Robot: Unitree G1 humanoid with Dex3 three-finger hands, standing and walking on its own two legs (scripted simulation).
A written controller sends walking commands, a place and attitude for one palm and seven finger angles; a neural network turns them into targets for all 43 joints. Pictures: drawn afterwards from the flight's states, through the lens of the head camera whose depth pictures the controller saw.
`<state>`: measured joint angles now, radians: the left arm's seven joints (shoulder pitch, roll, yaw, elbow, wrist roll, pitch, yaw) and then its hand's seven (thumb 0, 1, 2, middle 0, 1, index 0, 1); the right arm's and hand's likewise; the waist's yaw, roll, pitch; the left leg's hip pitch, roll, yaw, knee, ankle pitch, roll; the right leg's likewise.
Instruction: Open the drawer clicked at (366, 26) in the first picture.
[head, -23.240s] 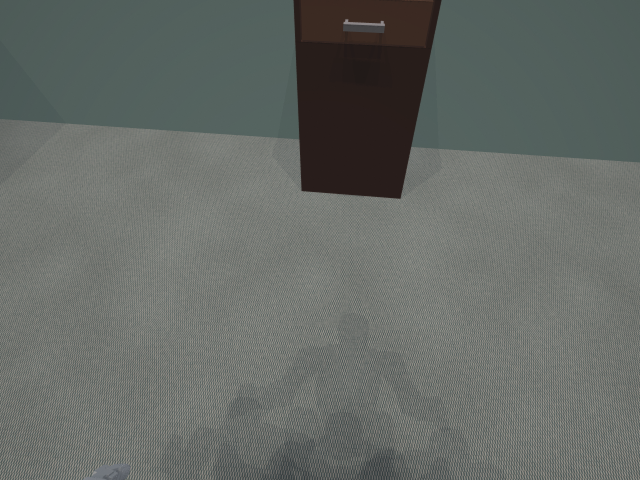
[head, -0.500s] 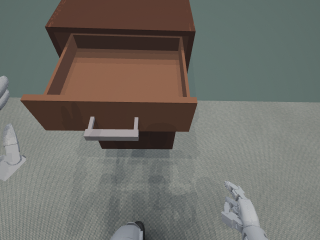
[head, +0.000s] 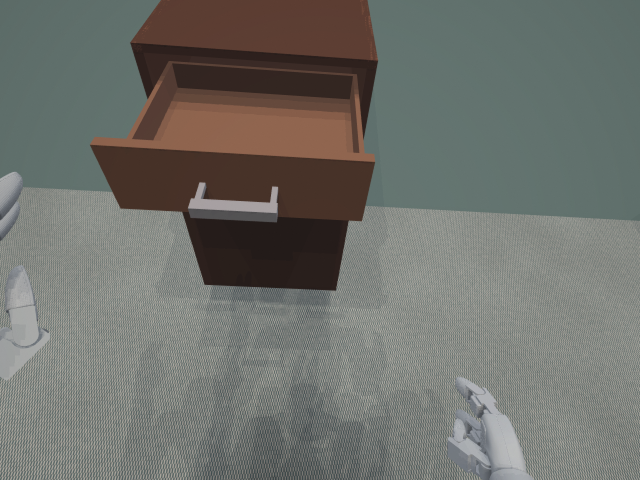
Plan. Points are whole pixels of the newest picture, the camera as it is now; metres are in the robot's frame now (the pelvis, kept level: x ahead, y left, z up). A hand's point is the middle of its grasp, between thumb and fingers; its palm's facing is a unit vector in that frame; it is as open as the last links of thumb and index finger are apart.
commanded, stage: stop stepping back and stand still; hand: left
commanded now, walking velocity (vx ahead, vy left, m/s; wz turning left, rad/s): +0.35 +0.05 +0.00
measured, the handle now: (236, 200) +0.52 +0.17 +0.02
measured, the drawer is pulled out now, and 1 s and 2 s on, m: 0.29 0.29 0.29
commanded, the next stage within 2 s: let the arm hang, fingers relaxed in 1.06 s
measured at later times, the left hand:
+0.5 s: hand out of the picture +0.11 +0.23 +0.19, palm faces +0.43 -0.78 -0.46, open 7.4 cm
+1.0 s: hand out of the picture +0.13 +0.25 +0.18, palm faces +0.39 -0.80 -0.46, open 7.4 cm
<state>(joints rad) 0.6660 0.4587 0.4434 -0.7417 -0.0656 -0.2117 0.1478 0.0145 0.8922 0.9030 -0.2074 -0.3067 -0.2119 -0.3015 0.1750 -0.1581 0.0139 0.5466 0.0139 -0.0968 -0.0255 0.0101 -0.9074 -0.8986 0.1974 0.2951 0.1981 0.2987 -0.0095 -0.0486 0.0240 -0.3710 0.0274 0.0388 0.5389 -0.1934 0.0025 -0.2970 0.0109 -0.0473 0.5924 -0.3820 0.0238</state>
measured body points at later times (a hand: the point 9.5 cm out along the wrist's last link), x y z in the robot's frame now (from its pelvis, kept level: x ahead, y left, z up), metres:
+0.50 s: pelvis -0.07 -0.01 +0.00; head -0.08 -0.01 +0.45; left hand +0.08 +0.27 +0.22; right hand +0.07 -0.24 -0.10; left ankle -0.05 +0.10 -0.71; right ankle -0.03 -0.09 -0.73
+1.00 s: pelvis -0.05 +0.00 +0.01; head -0.03 +0.01 +0.46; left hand +0.10 +0.29 +0.20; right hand +0.13 -0.21 -0.08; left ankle -0.04 +0.11 -0.73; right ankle -0.04 -0.09 -0.73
